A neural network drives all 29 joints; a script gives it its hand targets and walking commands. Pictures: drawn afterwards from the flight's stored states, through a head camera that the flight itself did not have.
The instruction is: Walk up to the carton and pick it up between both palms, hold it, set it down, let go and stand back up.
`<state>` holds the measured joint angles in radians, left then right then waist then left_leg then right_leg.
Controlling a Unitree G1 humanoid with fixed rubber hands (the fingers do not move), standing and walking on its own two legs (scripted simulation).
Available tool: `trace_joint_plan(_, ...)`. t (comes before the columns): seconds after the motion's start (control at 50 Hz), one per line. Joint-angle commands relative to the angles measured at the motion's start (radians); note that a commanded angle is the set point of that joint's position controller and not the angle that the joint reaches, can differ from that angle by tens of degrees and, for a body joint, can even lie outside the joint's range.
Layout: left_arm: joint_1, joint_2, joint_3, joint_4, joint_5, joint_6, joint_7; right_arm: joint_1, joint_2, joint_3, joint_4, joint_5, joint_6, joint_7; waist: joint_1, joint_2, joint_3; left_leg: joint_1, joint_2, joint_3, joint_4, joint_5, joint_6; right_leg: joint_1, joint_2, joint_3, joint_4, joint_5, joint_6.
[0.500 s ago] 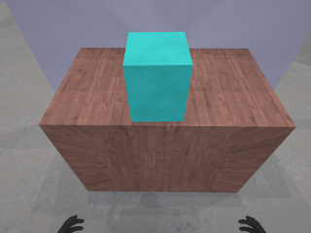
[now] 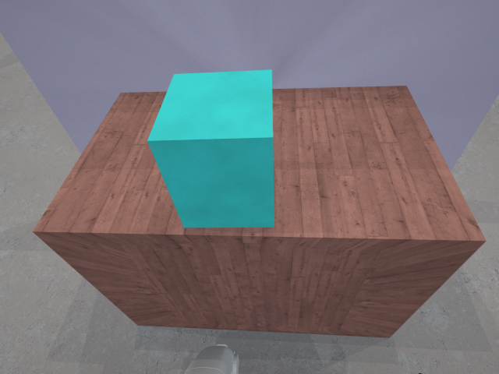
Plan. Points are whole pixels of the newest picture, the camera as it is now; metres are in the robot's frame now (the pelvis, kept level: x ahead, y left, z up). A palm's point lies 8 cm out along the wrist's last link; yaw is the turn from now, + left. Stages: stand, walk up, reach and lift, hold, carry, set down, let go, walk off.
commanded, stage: walk up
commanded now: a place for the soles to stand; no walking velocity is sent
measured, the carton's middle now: (225, 152) +0.53 +0.09 +0.05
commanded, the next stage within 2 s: none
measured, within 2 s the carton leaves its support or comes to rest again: neither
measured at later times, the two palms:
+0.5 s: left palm (106, 360) +0.16 +0.28 -0.10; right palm (418, 357) +0.18 -0.24 -0.10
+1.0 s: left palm (105, 340) +0.19 +0.29 -0.09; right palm (415, 353) +0.19 -0.24 -0.09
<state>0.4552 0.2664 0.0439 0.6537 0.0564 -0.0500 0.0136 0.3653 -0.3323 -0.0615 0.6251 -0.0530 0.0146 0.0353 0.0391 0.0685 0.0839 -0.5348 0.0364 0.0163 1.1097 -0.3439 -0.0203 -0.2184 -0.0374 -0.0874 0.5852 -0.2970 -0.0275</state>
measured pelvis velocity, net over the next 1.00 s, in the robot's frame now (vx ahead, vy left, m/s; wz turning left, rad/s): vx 0.07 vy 0.03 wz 0.01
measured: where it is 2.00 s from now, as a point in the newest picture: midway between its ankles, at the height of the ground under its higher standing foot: outside the picture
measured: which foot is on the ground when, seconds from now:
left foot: up 0.00-0.18, down 0.20-1.00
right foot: down 0.00-1.00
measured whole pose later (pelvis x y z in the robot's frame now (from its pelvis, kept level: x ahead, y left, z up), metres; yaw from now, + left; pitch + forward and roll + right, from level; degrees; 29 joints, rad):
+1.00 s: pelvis +0.07 +0.03 +0.00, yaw +0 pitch -1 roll +0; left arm 0.30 0.29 0.01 0.57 0.00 0.00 -0.01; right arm 0.25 -0.30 -0.01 0.66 0.00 0.01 0.02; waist -0.01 -0.01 0.05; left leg -0.34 0.02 0.03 0.56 -0.20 0.01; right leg -0.21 -0.03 -0.03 0.57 -0.34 0.02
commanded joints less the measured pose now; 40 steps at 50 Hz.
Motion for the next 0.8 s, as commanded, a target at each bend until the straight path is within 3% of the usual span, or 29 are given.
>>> trace_joint_plan(0.0,-0.035,0.155,0.031,-0.061,-0.005,-0.029,0.014,0.051,-0.021,-0.006,-0.047,0.001,0.004,0.002,-0.044,-0.196,0.07,-0.012,0.039,-0.053,-0.101,0.117,-0.014,-0.062,-0.232,0.211,-0.295,0.316,-0.161)
trace_joint_plan(0.02,-0.029,0.155,0.027,-0.063,-0.012,-0.026,0.013,0.023,-0.008,0.0,-0.053,0.006,0.003,0.0,-0.04,-0.213,0.056,0.023,0.027,-0.034,-0.159,0.135,-0.01,-0.052,-0.204,0.153,-0.254,0.475,-0.146)
trace_joint_plan(0.06,-0.012,0.168,0.027,-0.068,-0.025,-0.013,0.007,-0.029,0.018,0.011,-0.063,0.014,-0.003,-0.005,-0.024,-0.255,0.026,0.092,0.006,0.015,-0.288,0.154,-0.001,-0.022,-0.156,0.069,-0.171,0.642,-0.125)
trace_joint_plan(0.12,0.025,0.198,0.029,-0.088,-0.031,0.013,0.001,-0.071,0.009,0.008,-0.07,0.015,-0.012,-0.017,0.001,-0.243,-0.028,0.194,-0.028,0.053,-0.446,0.177,0.016,0.01,-0.165,0.093,-0.063,0.581,-0.127)
trace_joint_plan(0.16,-0.006,0.196,0.011,-0.109,-0.034,0.027,0.0,-0.002,-0.027,-0.004,-0.055,0.014,-0.025,-0.028,-0.05,-0.154,-0.067,0.375,-0.037,0.042,-0.611,0.326,0.044,-0.064,-0.153,0.105,0.029,0.408,-0.093)
trace_joint_plan(0.18,0.019,0.165,-0.002,-0.117,-0.036,0.028,-0.002,0.022,-0.067,-0.014,-0.05,0.009,-0.033,-0.034,-0.058,-0.075,-0.112,0.478,0.004,-0.019,-0.626,0.412,0.068,-0.11,-0.128,0.098,0.102,0.32,-0.057)
trace_joint_plan(0.2,0.071,0.121,-0.02,-0.131,-0.042,0.028,-0.005,0.04,-0.13,-0.027,-0.059,0.0,-0.037,-0.04,-0.069,0.044,-0.194,0.576,0.167,-0.21,-0.599,0.558,0.141,-0.187,-0.076,0.06,0.255,0.086,-0.002)
trace_joint_plan(0.22,0.134,0.068,-0.033,-0.127,-0.054,0.045,-0.002,0.016,-0.159,-0.031,-0.075,0.019,-0.028,-0.047,-0.052,0.134,-0.231,0.491,0.339,-0.442,-0.661,0.496,0.265,-0.168,0.014,0.036,0.38,-0.356,0.044)
trace_joint_plan(0.24,0.089,0.105,-0.018,-0.122,-0.049,0.075,0.013,-0.019,-0.156,-0.032,-0.071,0.046,-0.012,-0.054,-0.069,0.08,-0.179,0.372,0.353,-0.449,-0.713,0.34,0.344,-0.159,-0.01,0.097,0.459,-0.418,0.051)
trace_joint_plan(0.26,0.032,0.126,-0.011,-0.132,-0.042,0.085,0.016,-0.067,-0.131,-0.024,-0.077,0.056,-0.004,-0.057,-0.071,0.089,-0.125,0.304,0.318,-0.41,-0.734,0.283,0.342,-0.176,-0.024,0.115,0.457,-0.392,0.057)
trace_joint_plan(0.3,-0.001,0.132,0.003,-0.137,-0.047,0.08,0.015,-0.094,-0.094,-0.005,-0.077,0.043,0.001,-0.061,-0.066,0.083,-0.082,0.26,0.234,-0.294,-0.721,0.319,0.275,-0.164,-0.018,0.12,0.364,-0.355,0.055)
trace_joint_plan(0.34,0.03,0.115,0.004,-0.12,-0.05,0.068,0.011,-0.126,-0.092,-0.002,-0.075,0.026,0.005,-0.059,-0.041,0.094,-0.091,0.247,0.191,-0.243,-0.684,0.322,0.237,-0.111,-0.003,0.084,0.225,-0.267,0.056)
trace_joint_plan(0.4,0.038,0.1,0.01,-0.116,-0.044,0.041,0.003,-0.178,-0.087,0.005,-0.067,0.037,0.014,-0.047,-0.008,0.072,-0.126,0.223,0.146,-0.17,-0.598,0.284,0.176,0.035,0.022,0.052,-0.092,0.038,0.044)
trace_joint_plan(0.42,0.022,0.115,0.014,-0.12,-0.037,0.035,0.002,-0.164,-0.075,0.01,-0.064,0.044,0.012,-0.041,-0.011,0.037,-0.142,0.183,0.134,-0.159,-0.583,0.231,0.142,0.083,0.011,0.086,-0.118,0.088,0.029)
trace_joint_plan(0.44,-0.007,0.143,0.022,-0.128,-0.029,0.031,0.002,-0.143,-0.052,0.022,-0.067,0.056,0.007,-0.034,-0.019,-0.024,-0.15,0.127,0.113,-0.133,-0.563,0.145,0.102,0.104,-0.059,0.188,-0.132,0.053,-0.004)
trace_joint_plan(0.46,-0.075,0.198,0.035,-0.144,-0.032,0.032,0.003,-0.117,-0.022,0.031,-0.073,0.066,0.008,-0.028,-0.052,-0.116,-0.103,0.133,0.04,-0.059,-0.523,0.031,0.052,-0.016,-0.17,0.343,-0.211,-0.104,-0.052)
trace_joint_plan(0.48,-0.164,0.219,0.04,-0.156,-0.05,0.038,-0.002,-0.13,-0.031,0.016,-0.057,0.058,0.014,-0.029,-0.068,-0.134,-0.031,0.279,0.005,-0.023,-0.488,-0.013,0.037,-0.245,-0.203,0.346,-0.255,-0.24,-0.092)
trace_joint_plan(0.5,-0.212,0.192,0.031,-0.163,-0.053,0.037,-0.009,-0.124,-0.051,0.011,-0.059,0.048,0.012,-0.024,-0.089,-0.133,0.021,0.335,0.024,-0.063,-0.536,0.039,0.044,-0.319,-0.175,0.304,-0.256,-0.255,-0.071)
trace_joint_plan(0.54,-0.165,0.14,0.008,-0.159,-0.056,0.028,-0.017,-0.131,-0.085,0.008,-0.049,0.047,-0.007,-0.018,-0.065,-0.114,0.012,0.299,0.056,-0.108,-0.587,0.15,0.061,-0.221,-0.096,0.21,-0.214,-0.112,-0.02)
trace_joint_plan(0.56,-0.141,0.145,0.005,-0.157,-0.056,0.023,-0.017,-0.13,-0.086,0.01,-0.044,0.044,-0.016,-0.017,-0.058,-0.125,-0.012,0.295,0.064,-0.111,-0.59,0.21,0.064,-0.174,-0.093,0.206,-0.192,-0.022,-0.013)
trace_joint_plan(0.66,-0.139,0.162,0.01,-0.159,-0.057,0.026,-0.021,-0.121,-0.081,0.017,-0.031,0.045,-0.022,-0.019,-0.05,-0.14,-0.051,0.283,0.063,-0.099,-0.605,0.221,0.064,-0.1,-0.094,0.196,-0.175,0.027,-0.019)
trace_joint_plan(0.78,-0.145,0.155,0.007,-0.164,-0.055,0.029,-0.02,-0.117,-0.094,0.017,-0.026,0.047,-0.026,-0.018,-0.042,-0.089,-0.081,0.285,0.075,-0.099,-0.618,0.253,0.073,-0.063,-0.08,0.173,-0.148,0.039,-0.012)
